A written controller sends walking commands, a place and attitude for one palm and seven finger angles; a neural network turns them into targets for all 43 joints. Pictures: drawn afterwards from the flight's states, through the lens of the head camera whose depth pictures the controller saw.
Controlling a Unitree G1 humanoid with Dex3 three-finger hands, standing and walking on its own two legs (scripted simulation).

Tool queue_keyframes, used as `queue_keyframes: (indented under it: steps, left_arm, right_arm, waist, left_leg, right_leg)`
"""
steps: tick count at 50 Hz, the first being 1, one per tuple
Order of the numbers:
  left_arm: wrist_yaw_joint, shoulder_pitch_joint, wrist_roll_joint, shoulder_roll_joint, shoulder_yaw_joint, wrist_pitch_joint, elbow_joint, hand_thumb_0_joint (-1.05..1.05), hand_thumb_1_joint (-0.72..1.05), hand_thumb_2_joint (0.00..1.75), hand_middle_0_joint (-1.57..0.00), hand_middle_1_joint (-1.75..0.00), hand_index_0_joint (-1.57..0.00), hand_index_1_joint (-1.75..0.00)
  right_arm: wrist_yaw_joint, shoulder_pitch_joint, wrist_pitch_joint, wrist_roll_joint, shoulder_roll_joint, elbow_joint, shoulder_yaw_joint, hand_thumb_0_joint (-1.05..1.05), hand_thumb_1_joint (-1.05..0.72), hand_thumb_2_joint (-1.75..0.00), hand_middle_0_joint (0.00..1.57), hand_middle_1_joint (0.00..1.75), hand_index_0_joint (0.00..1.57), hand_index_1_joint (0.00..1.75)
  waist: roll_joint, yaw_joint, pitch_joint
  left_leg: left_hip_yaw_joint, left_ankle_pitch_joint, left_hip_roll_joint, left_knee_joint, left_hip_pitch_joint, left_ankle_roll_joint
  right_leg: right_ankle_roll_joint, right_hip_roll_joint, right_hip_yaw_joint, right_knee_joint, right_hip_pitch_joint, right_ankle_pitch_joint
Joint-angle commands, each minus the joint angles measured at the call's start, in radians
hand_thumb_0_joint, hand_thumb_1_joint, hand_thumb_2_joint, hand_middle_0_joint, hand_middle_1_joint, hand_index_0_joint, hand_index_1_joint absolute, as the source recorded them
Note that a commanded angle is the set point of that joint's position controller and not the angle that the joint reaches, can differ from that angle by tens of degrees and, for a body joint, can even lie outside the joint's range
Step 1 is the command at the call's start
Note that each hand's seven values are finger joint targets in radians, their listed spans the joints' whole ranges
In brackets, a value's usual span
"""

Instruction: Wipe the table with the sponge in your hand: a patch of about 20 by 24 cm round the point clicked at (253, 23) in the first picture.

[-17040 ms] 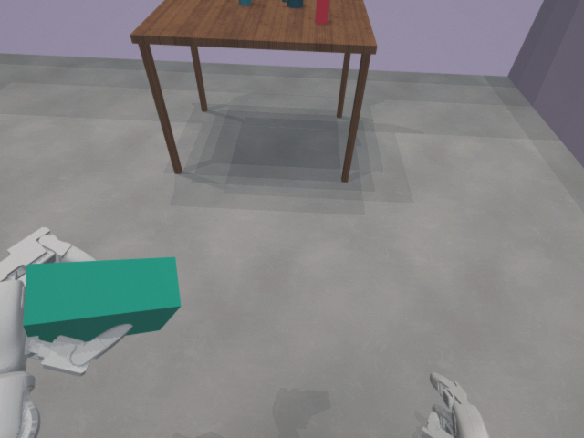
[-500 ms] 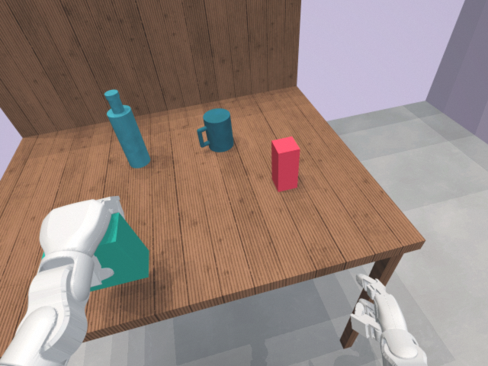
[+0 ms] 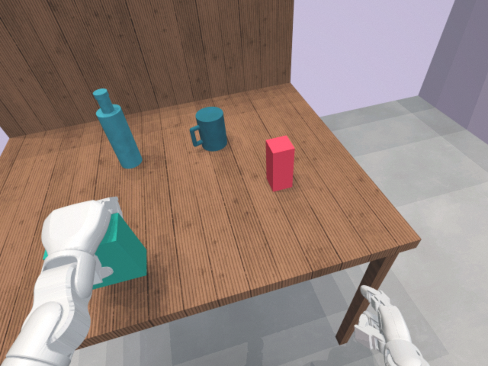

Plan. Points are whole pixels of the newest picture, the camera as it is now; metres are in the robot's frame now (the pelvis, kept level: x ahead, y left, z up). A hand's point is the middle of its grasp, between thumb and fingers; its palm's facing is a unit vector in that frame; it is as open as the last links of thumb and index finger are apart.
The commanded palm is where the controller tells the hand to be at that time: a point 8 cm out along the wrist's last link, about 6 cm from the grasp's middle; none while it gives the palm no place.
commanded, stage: move the sponge above the wiping area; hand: left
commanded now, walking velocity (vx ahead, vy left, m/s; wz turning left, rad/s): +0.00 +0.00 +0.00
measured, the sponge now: (107, 259) +0.25 +0.29 +0.04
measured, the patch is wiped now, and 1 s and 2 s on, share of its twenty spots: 0.00 0.00 0.00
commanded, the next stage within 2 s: lower the sponge onto the table in 1.18 s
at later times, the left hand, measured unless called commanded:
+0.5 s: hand (101, 239) +0.27 +0.30 +0.07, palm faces -0.01 -0.05 -1.00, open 9.3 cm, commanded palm +0.24 +0.29 +0.14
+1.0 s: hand (102, 244) +0.26 +0.29 +0.07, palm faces +0.00 -0.06 -1.00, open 9.3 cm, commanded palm +0.23 +0.28 +0.14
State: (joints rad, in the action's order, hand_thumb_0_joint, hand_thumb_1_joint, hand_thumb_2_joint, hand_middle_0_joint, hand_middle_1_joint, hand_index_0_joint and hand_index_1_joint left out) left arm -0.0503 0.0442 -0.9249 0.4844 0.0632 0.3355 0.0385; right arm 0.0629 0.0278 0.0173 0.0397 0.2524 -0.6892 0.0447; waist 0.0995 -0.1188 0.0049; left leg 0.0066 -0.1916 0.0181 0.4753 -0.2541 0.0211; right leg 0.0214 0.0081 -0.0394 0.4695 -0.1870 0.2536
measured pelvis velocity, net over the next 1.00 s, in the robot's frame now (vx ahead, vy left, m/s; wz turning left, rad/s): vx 0.01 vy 0.00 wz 0.02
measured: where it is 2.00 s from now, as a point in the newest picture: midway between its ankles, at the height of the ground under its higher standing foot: outside the picture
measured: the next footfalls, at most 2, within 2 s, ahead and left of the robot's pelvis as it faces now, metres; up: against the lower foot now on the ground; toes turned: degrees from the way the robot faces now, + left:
none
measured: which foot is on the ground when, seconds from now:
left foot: down 0.00-1.00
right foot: down 0.00-1.00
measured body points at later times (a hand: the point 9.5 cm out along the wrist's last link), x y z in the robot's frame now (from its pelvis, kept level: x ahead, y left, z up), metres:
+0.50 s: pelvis +0.01 +0.00 +0.00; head +0.01 -0.04 +0.45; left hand +0.26 +0.30 +0.12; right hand +0.25 -0.21 -0.09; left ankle +0.04 +0.11 -0.74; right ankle +0.00 -0.11 -0.74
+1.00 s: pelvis +0.01 +0.00 +0.00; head +0.01 -0.04 +0.45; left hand +0.25 +0.29 +0.13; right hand +0.26 -0.20 -0.09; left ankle +0.04 +0.11 -0.74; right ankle +0.00 -0.11 -0.74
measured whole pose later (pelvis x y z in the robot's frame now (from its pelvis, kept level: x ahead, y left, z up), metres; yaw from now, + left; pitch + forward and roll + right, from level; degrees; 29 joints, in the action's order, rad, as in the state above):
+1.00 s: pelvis +0.01 +0.00 +0.00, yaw +1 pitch -1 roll -1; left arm -0.05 0.02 -0.94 0.47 0.09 0.30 -0.02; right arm 0.07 0.03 0.00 0.05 0.26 -0.68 0.03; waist 0.10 -0.13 0.01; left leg 0.03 -0.20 0.02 0.48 -0.27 0.02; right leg 0.02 0.01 -0.06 0.46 -0.18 0.26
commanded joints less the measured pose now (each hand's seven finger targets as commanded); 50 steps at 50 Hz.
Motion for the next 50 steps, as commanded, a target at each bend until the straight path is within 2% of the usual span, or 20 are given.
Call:
queue_keyframes:
  steps: [1, 3, 4, 8, 14, 18, 19, 20, 23, 26, 29, 31, 33, 34, 38, 39, 43, 44, 48, 50]
  left_arm:
    - [-0.046, -0.24, -0.024, 0.237, -0.158, 0.024, 0.152, 0.0, 0.1, 1.3, -1.2, -1.6, -1.2, -1.6]
    - [-0.035, -0.249, -0.028, 0.248, -0.165, 0.019, 0.177, 0.0, 0.1, 1.3, -1.2, -1.6, -1.2, -1.6]
    - [-0.029, -0.232, -0.023, 0.205, -0.128, 0.013, 0.188, 0.0, 0.1, 1.3, -1.2, -1.6, -1.2, -1.6]
    - [-0.019, -0.263, -0.031, 0.247, -0.158, -0.01, 0.161, 0.0, 0.1, 1.3, -1.2, -1.6, -1.2, -1.6]
    - [-0.051, -0.304, -0.04, 0.212, -0.136, -0.05, 0.162, 0.0, 0.1, 1.3, -1.2, -1.6, -1.2, -1.6]
    - [-0.067, -0.317, -0.042, 0.265, -0.183, -0.019, 0.071, 0.0, 0.1, 1.3, -1.2, -1.6, -1.2, -1.6]
    - [-0.065, -0.337, -0.037, 0.22, -0.141, -0.012, 0.054, 0.0, 0.1, 1.3, -1.2, -1.6, -1.2, -1.6]
    - [-0.065, -0.359, -0.044, 0.253, -0.161, -0.011, 0.04, 0.0, 0.1, 1.3, -1.2, -1.6, -1.2, -1.6]
    - [-0.056, -0.329, -0.044, 0.254, -0.165, -0.013, 0.065, 0.0, 0.1, 1.3, -1.2, -1.6, -1.2, -1.6]
    - [-0.045, -0.305, -0.041, 0.204, -0.119, -0.03, 0.097, 0.0, 0.1, 1.3, -1.2, -1.6, -1.2, -1.6]
    - [-0.049, -0.246, -0.03, 0.204, -0.139, -0.034, 0.121, 0.0, 0.1, 1.3, -1.2, -1.6, -1.2, -1.6]
    - [-0.055, -0.219, -0.032, 0.232, -0.169, -0.026, 0.118, 0.0, 0.1, 1.3, -1.2, -1.6, -1.2, -1.6]
    - [-0.067, -0.184, -0.028, 0.298, -0.24, -0.013, 0.146, 0.0, 0.1, 1.3, -1.2, -1.6, -1.2, -1.6]
    - [-0.068, -0.189, -0.028, 0.252, -0.201, -0.008, 0.158, 0.0, 0.1, 1.3, -1.2, -1.6, -1.2, -1.6]
    - [-0.062, -0.185, -0.018, 0.268, -0.21, 0.004, 0.173, 0.0, 0.1, 1.3, -1.2, -1.6, -1.2, -1.6]
    - [-0.055, -0.222, -0.018, 0.213, -0.149, -0.003, 0.187, 0.0, 0.1, 1.3, -1.2, -1.6, -1.2, -1.6]
    - [-0.036, -0.286, -0.022, 0.216, -0.126, -0.028, 0.18, 0.0, 0.1, 1.3, -1.2, -1.6, -1.2, -1.6]
    - [-0.035, -0.32, -0.029, 0.178, -0.083, -0.038, 0.177, 0.0, 0.1, 1.3, -1.2, -1.6, -1.2, -1.6]
    - [-0.055, -0.339, -0.054, 0.229, -0.131, -0.058, 0.2, 0.0, 0.1, 1.3, -1.2, -1.6, -1.2, -1.6]
    - [-0.072, -0.295, -0.058, 0.201, -0.125, -0.047, 0.187, 0.0, 0.1, 1.3, -1.2, -1.6, -1.2, -1.6]
  right_arm:
    - [0.007, -0.213, -0.057, 0.005, 0.107, 0.176, -0.043, 0.0, -0.9, -0.9, 0.2, 0.3, 0.2, 0.3]
    - [0.006, -0.23, -0.061, 0.007, 0.104, 0.18, -0.039, 0.0, -0.9, -0.9, 0.2, 0.3, 0.2, 0.3]
    - [0.006, -0.212, -0.064, 0.006, 0.099, 0.189, -0.04, 0.0, -0.9, -0.9, 0.2, 0.3, 0.2, 0.3]
    - [0.013, -0.213, -0.064, 0.005, 0.105, 0.178, -0.039, 0.0, -0.9, -0.9, 0.2, 0.3, 0.2, 0.3]
    - [0.016, -0.177, -0.074, 0.004, 0.099, 0.179, -0.049, 0.0, -0.9, -0.9, 0.2, 0.3, 0.2, 0.3]
    - [0.019, -0.196, -0.057, 0.006, 0.113, 0.16, -0.047, 0.0, -0.9, -0.9, 0.2, 0.3, 0.2, 0.3]
    - [0.019, -0.183, -0.057, 0.011, 0.108, 0.164, -0.047, 0.0, -0.9, -0.9, 0.2, 0.3, 0.2, 0.3]
    - [0.021, -0.18, -0.054, 0.011, 0.115, 0.157, -0.048, 0.0, -0.9, -0.9, 0.2, 0.3, 0.2, 0.3]
    - [0.019, -0.195, -0.057, 0.011, 0.11, 0.168, -0.05, 0.0, -0.9, -0.9, 0.2, 0.3, 0.2, 0.3]
    - [0.011, -0.172, -0.06, 0.01, 0.106, 0.178, -0.052, 0.0, -0.9, -0.9, 0.2, 0.3, 0.2, 0.3]
    - [0.003, -0.165, -0.064, 0.007, 0.103, 0.185, -0.053, 0.0, -0.9, -0.9, 0.2, 0.3, 0.2, 0.3]
    - [0.0, -0.165, -0.055, 0.005, 0.111, 0.183, -0.056, 0.0, -0.9, -0.9, 0.2, 0.3, 0.2, 0.3]
    - [-0.002, -0.185, -0.052, 0.002, 0.117, 0.185, -0.056, 0.0, -0.9, -0.9, 0.2, 0.3, 0.2, 0.3]
    - [-0.003, -0.175, -0.05, 0.004, 0.109, 0.188, -0.054, 0.0, -0.9, -0.9, 0.2, 0.3, 0.2, 0.3]
    - [-0.001, -0.196, -0.051, 0.006, 0.113, 0.185, -0.051, 0.0, -0.9, -0.9, 0.2, 0.3, 0.2, 0.3]
    - [0.001, -0.184, -0.053, 0.01, 0.105, 0.188, -0.05, 0.0, -0.9, -0.9, 0.2, 0.3, 0.2, 0.3]
    - [0.014, -0.195, -0.066, 0.013, 0.102, 0.182, -0.046, 0.0, -0.9, -0.9, 0.2, 0.3, 0.2, 0.3]
    - [0.017, -0.177, -0.071, 0.013, 0.098, 0.181, -0.046, 0.0, -0.9, -0.9, 0.2, 0.3, 0.2, 0.3]
    - [0.017, -0.195, -0.077, 0.006, 0.101, 0.177, -0.05, 0.0, -0.9, -0.9, 0.2, 0.3, 0.2, 0.3]
    - [0.01, -0.177, -0.077, 0.002, 0.096, 0.176, -0.053, 0.0, -0.9, -0.9, 0.2, 0.3, 0.2, 0.3]
  waist:
    - [-0.034, -0.008, 0.203]
    - [-0.011, -0.005, 0.206]
    - [-0.022, -0.003, 0.225]
    - [-0.031, 0.004, 0.182]
    - [-0.005, 0.006, 0.244]
    - [-0.032, 0.003, 0.193]
    - [-0.06, 0.013, 0.201]
    - [-0.047, 0.012, 0.215]
    - [-0.012, 0.003, 0.244]
    - [-0.009, 0.012, 0.251]
    - [-0.034, 0.004, 0.246]
    - [-0.067, -0.003, 0.243]
    - [-0.037, -0.022, 0.242]
    - [-0.041, -0.011, 0.256]
    - [-0.022, -0.005, 0.212]
    - [-0.018, 0.013, 0.218]
    - [-0.006, 0.024, 0.184]
    - [-0.019, 0.031, 0.199]
    - [0.004, 0.004, 0.252]
    - [-0.006, -0.005, 0.275]
  left_leg:
    - [0.055, 0.132, 0.003, -0.047, 0.13, 0.01]
    - [0.064, 0.131, 0.006, -0.047, 0.145, 0.01]
    - [0.056, 0.144, 0.004, -0.039, 0.142, 0.016]
    - [0.065, 0.122, 0.008, -0.04, 0.142, 0.016]
    - [0.061, 0.141, 0.002, -0.033, 0.158, 0.016]
    - [0.058, 0.119, 0.008, -0.043, 0.132, 0.011]
    - [0.048, 0.118, 0.008, -0.038, 0.118, 0.015]
    - [0.049, 0.121, 0.008, -0.041, 0.122, 0.012]
    - [0.054, 0.154, 0.014, -0.032, 0.144, 0.015]
    - [0.053, 0.189, 0.006, -0.022, 0.146, 0.018]
    - [0.055, 0.2, 0.002, -0.02, 0.14, 0.02]
    - [0.049, 0.216, 0.004, -0.017, 0.129, 0.018]
    - [0.058, 0.225, 0.008, -0.021, 0.132, 0.014]
    - [0.048, 0.236, 0.006, -0.015, 0.128, 0.016]
    - [0.059, 0.206, 0.008, -0.02, 0.136, 0.014]
    - [0.051, 0.199, 0.004, -0.019, 0.138, 0.018]
    - [0.072, 0.13, 0.004, -0.036, 0.156, 0.019]
    - [0.071, 0.12, 0.0, -0.034, 0.155, 0.022]
    - [0.084, 0.146, 0.001, -0.048, 0.185, 0.014]
    - [0.073, 0.208, -0.002, -0.039, 0.18, 0.01]
  right_leg:
    - [0.04, 0.001, 0.052, -0.09, -0.024, -0.113]
    - [0.048, 0.008, 0.074, -0.091, -0.024, -0.116]
    - [0.04, -0.001, 0.049, -0.082, -0.017, -0.127]
    - [0.046, 0.008, 0.074, -0.102, -0.045, -0.113]
    - [0.044, 0.003, 0.046, -0.081, -0.039, -0.122]
    - [0.049, 0.01, 0.07, -0.102, -0.047, -0.109]
    - [0.039, 0.003, 0.047, -0.094, -0.042, -0.111]
    - [0.041, 0.004, 0.047, -0.093, -0.043, -0.115]
    - [0.047, 0.009, 0.062, -0.086, -0.022, -0.152]
    - [0.04, 0.002, 0.038, -0.075, -0.027, -0.184]
    - [0.04, 0.002, 0.034, -0.068, -0.018, -0.198]
    - [0.037, 0.0, 0.045, -0.069, -0.009, -0.23]
    - [0.047, 0.004, 0.07, -0.068, 0.012, -0.244]
    - [0.04, -0.002, 0.048, -0.058, 0.014, -0.251]
    - [0.044, 0.004, 0.073, -0.081, -0.013, -0.22]
    - [0.036, -0.002, 0.052, -0.077, -0.024, -0.207]
    - [0.042, 0.009, 0.063, -0.104, -0.063, -0.124]
    - [0.037, 0.004, 0.042, -0.094, -0.073, -0.108]
    - [0.052, 0.015, 0.062, -0.089, -0.037, -0.132]
    - [0.048, 0.008, 0.035, -0.075, -0.019, -0.172]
